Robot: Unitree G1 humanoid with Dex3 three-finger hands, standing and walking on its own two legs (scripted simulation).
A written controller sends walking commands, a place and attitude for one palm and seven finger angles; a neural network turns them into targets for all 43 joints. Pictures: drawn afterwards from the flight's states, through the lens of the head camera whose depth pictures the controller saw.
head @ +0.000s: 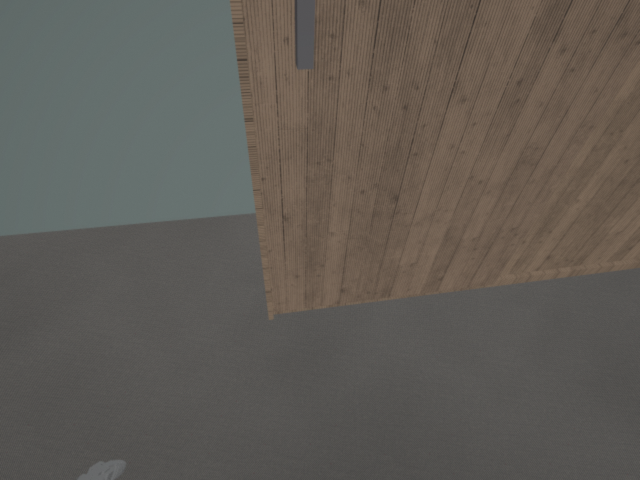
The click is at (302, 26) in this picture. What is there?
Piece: wardrobe's sliding door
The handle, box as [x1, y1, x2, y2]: [295, 0, 314, 69]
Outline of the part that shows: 295,0 295,62 297,69 312,68 314,0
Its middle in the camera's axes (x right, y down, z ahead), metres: -0.03 -0.38 +0.61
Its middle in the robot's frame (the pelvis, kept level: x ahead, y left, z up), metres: +0.75 +0.09 +0.27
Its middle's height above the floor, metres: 1.04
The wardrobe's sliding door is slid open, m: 0.00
